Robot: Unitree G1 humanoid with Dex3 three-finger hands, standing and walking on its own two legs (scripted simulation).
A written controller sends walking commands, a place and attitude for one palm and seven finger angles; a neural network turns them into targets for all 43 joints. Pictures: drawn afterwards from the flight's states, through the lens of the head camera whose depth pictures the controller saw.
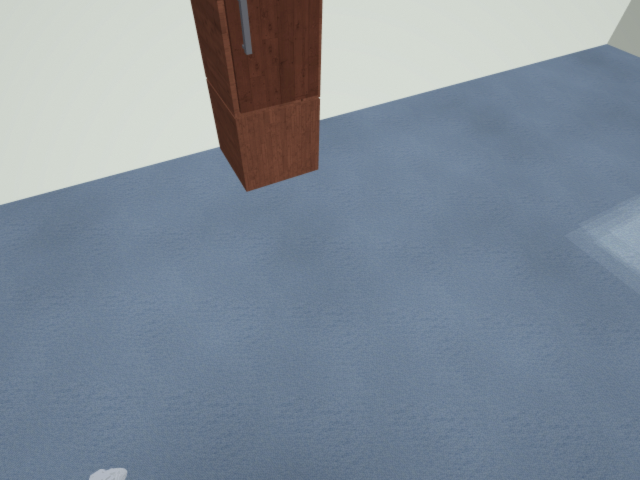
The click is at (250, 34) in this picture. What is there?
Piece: cupboard door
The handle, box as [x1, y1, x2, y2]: [238, 0, 251, 54]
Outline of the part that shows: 238,0 243,35 242,47 245,53 248,54 251,53 246,0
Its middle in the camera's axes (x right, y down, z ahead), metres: -0.26 -0.72 +1.30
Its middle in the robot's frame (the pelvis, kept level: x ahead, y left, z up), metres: +1.45 +0.34 -0.02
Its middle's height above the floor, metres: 0.75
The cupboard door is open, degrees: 0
